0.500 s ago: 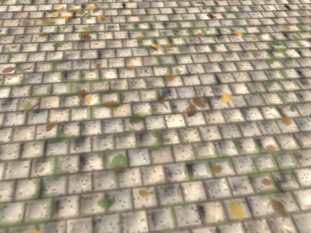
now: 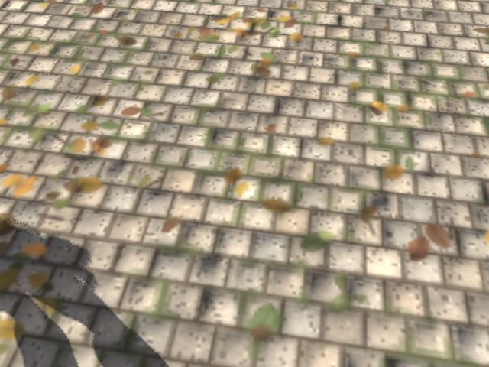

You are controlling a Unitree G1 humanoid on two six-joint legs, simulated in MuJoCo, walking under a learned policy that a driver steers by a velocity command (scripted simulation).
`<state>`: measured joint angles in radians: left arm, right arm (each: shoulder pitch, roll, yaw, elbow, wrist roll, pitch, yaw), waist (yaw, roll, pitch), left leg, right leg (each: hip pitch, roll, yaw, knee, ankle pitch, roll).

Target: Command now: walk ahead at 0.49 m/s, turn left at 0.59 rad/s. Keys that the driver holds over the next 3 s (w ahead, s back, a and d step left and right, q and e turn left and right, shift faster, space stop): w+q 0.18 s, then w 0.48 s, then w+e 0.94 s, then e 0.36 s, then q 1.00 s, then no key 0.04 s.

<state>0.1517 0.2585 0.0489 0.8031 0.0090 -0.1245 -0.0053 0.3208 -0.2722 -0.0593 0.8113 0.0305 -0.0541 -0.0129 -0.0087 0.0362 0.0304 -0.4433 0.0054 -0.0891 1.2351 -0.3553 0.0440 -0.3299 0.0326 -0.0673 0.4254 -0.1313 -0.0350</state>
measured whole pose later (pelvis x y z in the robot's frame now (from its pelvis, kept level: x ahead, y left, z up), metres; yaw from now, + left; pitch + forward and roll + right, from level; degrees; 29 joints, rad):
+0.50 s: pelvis +0.26 +0.09 +0.00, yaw +12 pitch +2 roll -1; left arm 0.26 0.30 0.04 0.89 -0.03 -0.10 -0.02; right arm 0.20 -0.26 -0.05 0.68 0.01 -0.07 0.03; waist 0.02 -0.01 0.04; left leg -0.40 -0.02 0.04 0.54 -0.19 0.06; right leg -0.40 -0.09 -0.01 1.20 -0.40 -0.02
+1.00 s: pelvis +0.55 +0.09 -0.02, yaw +4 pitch +3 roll +1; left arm 0.12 0.28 0.06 0.76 -0.02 -0.08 -0.06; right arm 0.31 -0.28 -0.05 0.83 0.00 -0.08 -0.01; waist -0.02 0.00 0.03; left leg -0.17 0.01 0.01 1.00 -0.49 0.00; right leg -0.52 0.05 -0.03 0.62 -0.17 -0.10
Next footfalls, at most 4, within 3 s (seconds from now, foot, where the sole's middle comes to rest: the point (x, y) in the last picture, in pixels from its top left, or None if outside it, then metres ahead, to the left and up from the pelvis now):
0.38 left None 0.34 0.20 -0.77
0.94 right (246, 286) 0.70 0.03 -0.77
1.44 left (188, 209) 0.98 0.21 -0.77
1.92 right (279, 178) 1.10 -0.09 -0.77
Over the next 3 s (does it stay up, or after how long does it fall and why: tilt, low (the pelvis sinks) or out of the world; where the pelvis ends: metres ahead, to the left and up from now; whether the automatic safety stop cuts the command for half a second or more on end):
stays up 1.07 0.03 0.01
